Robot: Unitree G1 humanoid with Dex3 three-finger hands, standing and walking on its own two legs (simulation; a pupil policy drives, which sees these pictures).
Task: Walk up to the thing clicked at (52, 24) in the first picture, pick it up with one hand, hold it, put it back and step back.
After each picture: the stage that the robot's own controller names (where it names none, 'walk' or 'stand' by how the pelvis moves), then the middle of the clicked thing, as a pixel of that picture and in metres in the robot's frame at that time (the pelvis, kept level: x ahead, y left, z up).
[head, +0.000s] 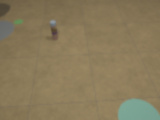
stand; (54, 30) +1.55 +0.31 -0.66
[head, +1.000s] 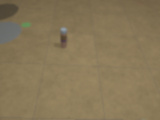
walk; (63, 38) +1.44 +0.12 -0.64
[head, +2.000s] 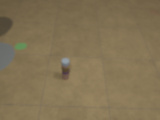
walk; (65, 69) +0.92 +0.11 -0.65
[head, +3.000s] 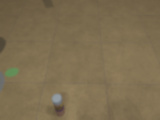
walk; (58, 105) +0.57 +0.19 -0.62
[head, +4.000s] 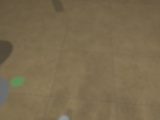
stand; out of the picture +0.41 +0.13 -0.64
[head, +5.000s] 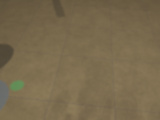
stand; out of the picture +0.40 +0.13 -0.66
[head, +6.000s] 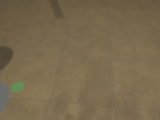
stand; out of the picture +0.41 +0.14 -0.66
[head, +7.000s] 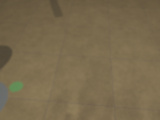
stand; out of the picture +0.40 +0.14 -0.66
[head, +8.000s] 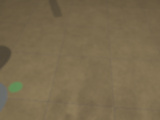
stand; out of the picture +0.40 +0.14 -0.66
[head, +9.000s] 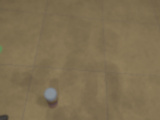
go down; (51, 99) +0.43 +0.13 -0.55
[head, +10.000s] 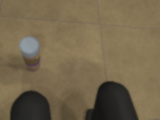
go down; (31, 56) +0.49 +0.16 -0.26
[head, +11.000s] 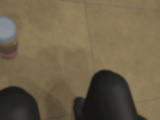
close in; (6, 42) +0.49 +0.17 -0.21
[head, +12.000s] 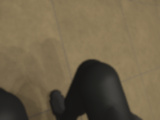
close; out of the picture +0.48 +0.21 -0.17
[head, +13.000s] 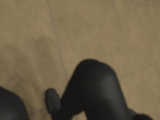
lift; out of the picture +0.44 +0.20 -0.17
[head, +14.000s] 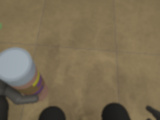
lift; (29, 81) +0.33 +0.16 +0.03
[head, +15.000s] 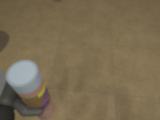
hold; (36, 95) +0.29 +0.15 +0.06
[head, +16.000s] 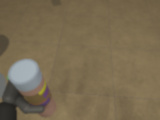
hold; (37, 93) +0.30 +0.15 +0.06
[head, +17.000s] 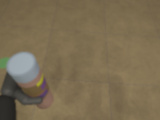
crouch; (35, 85) +0.33 +0.15 +0.02
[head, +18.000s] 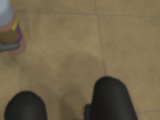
lower; (7, 30) +0.49 +0.16 -0.02
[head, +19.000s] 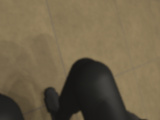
lower; out of the picture +0.46 +0.23 -0.18
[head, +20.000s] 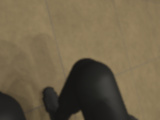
lower; out of the picture +0.45 +0.23 -0.18
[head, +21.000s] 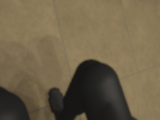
lower; out of the picture +0.45 +0.21 -0.17
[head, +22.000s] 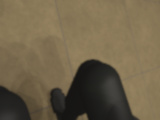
lower; out of the picture +0.45 +0.21 -0.16
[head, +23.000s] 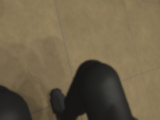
draw back; out of the picture +0.44 +0.19 -0.17
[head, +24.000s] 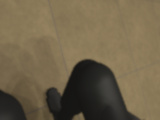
withdraw; out of the picture +0.45 +0.20 -0.18
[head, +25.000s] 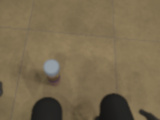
walk; (53, 74) +0.45 +0.12 -0.36
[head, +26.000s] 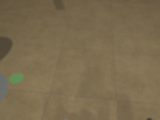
stand; out of the picture +0.38 +0.10 -0.59
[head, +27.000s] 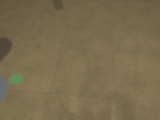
stand; out of the picture +0.38 +0.11 -0.60
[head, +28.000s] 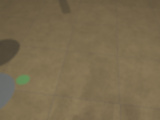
stand; out of the picture +0.38 +0.09 -0.64
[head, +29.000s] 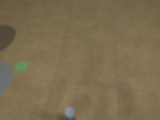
walk; (70, 117) +0.42 +0.07 -0.64
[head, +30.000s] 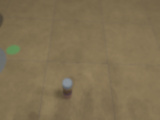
walk; (67, 89) +0.58 +0.07 -0.63
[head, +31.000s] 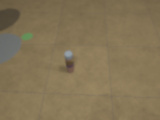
walk; (69, 62) +0.91 +0.15 -0.63
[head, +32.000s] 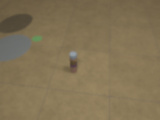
stand; (73, 62) +1.05 +0.09 -0.65
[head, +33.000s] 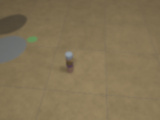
stand; (69, 62) +1.05 +0.11 -0.66
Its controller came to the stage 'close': yes
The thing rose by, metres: 0.69
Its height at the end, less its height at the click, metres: +0.00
